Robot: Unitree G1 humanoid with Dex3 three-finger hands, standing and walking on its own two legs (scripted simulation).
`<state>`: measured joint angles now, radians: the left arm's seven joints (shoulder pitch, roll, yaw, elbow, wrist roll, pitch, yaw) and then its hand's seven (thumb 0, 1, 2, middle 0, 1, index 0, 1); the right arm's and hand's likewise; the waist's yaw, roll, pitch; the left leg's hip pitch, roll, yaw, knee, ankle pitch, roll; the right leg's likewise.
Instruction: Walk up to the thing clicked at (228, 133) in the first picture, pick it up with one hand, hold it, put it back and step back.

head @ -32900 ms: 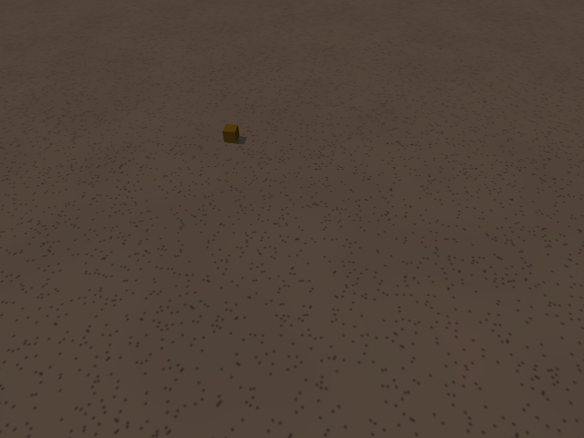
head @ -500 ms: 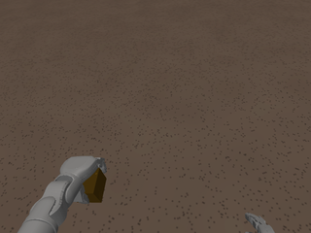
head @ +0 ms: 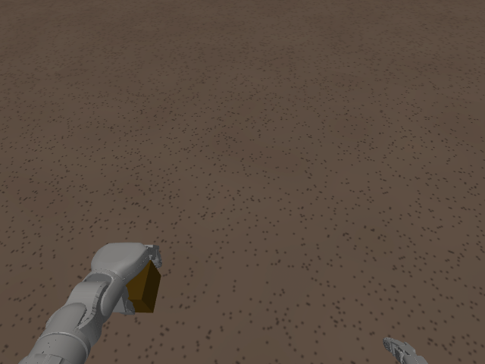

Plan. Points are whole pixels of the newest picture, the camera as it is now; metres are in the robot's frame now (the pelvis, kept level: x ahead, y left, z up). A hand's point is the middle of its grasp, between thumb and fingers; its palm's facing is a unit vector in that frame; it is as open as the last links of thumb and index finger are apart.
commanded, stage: crouch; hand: left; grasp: from above
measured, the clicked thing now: (133, 286) +0.31 +0.22 -0.09
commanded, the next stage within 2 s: lower in 1.74 s
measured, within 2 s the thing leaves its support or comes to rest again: neither
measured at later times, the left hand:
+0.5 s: hand (160, 291) +0.38 +0.23 -0.30, palm faces -0.41 +0.07 -0.91, open 10.3 cm
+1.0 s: hand (172, 302) +0.42 +0.24 -0.49, palm faces -0.45 +0.01 -0.89, open 10.3 cm
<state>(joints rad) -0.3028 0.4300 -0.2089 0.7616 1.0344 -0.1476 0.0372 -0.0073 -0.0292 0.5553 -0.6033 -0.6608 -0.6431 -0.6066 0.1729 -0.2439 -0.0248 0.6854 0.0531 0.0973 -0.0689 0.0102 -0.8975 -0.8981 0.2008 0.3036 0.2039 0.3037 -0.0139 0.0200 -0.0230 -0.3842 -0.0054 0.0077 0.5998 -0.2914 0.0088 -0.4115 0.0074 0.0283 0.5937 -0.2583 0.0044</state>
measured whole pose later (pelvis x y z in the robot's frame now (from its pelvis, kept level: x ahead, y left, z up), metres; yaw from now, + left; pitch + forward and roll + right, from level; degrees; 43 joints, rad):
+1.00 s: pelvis -0.06 +0.01 -0.33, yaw -2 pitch +40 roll -6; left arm -0.95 0.63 0.01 1.33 1.27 -0.18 0.33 -0.01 -0.05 0.57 -0.62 -0.65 -0.66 -0.59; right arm 0.17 -0.25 -0.01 0.70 -0.10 -0.04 0.09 0.00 -0.91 -0.90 0.20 0.30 0.21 0.30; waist -0.22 0.02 -0.15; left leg -2.06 -0.02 -0.06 2.07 -0.71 0.02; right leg -2.04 0.00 -0.06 1.99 -0.65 0.02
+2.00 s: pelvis -0.07 +0.01 -0.42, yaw -6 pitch +36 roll -10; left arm -1.11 0.84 0.03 1.51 1.30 -0.22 0.32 -0.01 -0.06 0.57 -0.64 -0.64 -0.68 -0.58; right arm 0.19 -0.28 0.13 0.67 -0.13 -0.02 0.14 0.00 -0.92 -0.90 0.20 0.30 0.20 0.30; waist -0.32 -0.02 -0.02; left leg -2.30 -0.02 -0.12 2.38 -0.71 0.02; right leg -2.25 0.01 -0.11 2.25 -0.63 0.03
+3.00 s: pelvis -0.07 +0.01 -0.45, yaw -11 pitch +31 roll -15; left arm -1.12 1.04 0.11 1.62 1.38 -0.25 0.46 -0.01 -0.05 0.56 -0.63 -0.64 -0.67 -0.58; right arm 0.17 -0.34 0.24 0.61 -0.21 -0.10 0.16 0.00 -0.90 -0.90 0.20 0.30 0.21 0.30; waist -0.40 -0.12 0.13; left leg -2.35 -0.02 -0.20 2.52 -0.73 0.02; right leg -2.28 0.03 -0.18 2.32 -0.61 0.04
